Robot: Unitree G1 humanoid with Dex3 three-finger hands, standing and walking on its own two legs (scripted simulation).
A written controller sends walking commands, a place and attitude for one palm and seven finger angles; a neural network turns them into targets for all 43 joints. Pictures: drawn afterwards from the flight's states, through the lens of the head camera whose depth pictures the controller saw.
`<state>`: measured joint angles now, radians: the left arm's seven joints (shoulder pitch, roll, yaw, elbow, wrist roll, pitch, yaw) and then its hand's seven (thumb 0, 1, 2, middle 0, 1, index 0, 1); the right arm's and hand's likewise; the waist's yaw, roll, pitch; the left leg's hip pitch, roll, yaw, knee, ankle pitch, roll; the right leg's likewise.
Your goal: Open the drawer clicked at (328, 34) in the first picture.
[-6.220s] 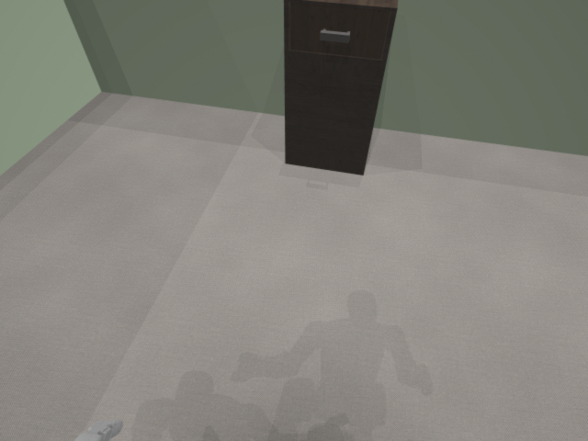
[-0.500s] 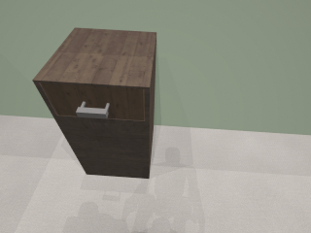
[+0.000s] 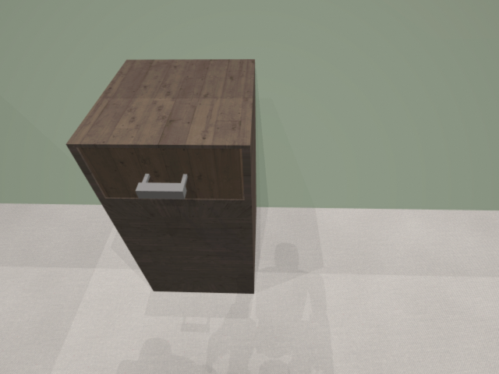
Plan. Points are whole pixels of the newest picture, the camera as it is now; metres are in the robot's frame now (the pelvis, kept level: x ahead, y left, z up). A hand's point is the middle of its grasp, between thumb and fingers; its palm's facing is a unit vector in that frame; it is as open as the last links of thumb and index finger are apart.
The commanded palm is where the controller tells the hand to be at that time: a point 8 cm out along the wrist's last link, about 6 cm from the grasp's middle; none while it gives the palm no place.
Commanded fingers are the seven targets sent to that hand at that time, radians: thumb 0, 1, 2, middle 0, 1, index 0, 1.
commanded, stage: look again from close up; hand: left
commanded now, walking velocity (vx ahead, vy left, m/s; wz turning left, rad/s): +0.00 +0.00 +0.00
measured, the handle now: (163, 184) +0.55 +0.25 -0.06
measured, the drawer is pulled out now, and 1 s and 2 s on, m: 0.00 0.00 0.00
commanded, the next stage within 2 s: raise the hand with hooked fingers in 0.12 s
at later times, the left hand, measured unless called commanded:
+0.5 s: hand (151, 307) +0.23 +0.19 -0.02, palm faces -0.02 -0.48 -0.88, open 7.8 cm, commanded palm +0.15 +0.21 -0.03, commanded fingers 0.00 0.55 0.75 -0.23 -0.53 -0.23 -0.53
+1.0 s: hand (147, 291) +0.25 +0.19 +0.00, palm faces +0.07 -0.09 -0.99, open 10.7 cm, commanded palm +0.21 +0.20 +0.03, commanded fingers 0.00 -0.03 0.50 -0.27 -0.90 -0.27 -0.90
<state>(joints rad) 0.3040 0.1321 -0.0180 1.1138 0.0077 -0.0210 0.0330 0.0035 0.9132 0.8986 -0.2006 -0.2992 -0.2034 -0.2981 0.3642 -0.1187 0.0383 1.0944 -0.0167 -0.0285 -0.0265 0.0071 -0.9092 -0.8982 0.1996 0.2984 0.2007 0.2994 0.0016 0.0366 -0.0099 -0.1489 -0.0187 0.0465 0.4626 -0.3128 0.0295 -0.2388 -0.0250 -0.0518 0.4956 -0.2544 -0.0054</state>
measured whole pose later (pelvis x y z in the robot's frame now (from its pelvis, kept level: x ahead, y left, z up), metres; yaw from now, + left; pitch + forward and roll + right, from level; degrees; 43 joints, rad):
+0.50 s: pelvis +0.00 +0.00 -0.02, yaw -3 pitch +7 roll +1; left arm 0.34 0.26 -0.09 0.05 0.67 0.05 0.34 0.02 0.79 0.84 -0.21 -0.39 -0.21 -0.39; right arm 0.16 -0.29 -0.04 0.67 -0.03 -0.16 -0.02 0.02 -0.92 -0.90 0.20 0.30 0.20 0.30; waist 0.00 0.07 -0.11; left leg -0.36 -0.01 0.09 0.64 -0.40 0.03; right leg -0.48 -0.02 0.00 0.69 -0.33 -0.01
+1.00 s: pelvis +0.01 -0.04 -0.03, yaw -2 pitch +10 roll +2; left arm 0.28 0.34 -0.05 -0.03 1.01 0.04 0.37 0.00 0.19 0.59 -0.27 -0.76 -0.27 -0.76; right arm 0.10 -0.18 0.03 0.56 -0.04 0.10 0.03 0.01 -0.90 -0.90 0.20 0.30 0.20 0.30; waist 0.08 0.06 -0.12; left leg -0.48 0.01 0.03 0.77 -0.47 -0.03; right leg -0.61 0.01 -0.03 0.83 -0.41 -0.05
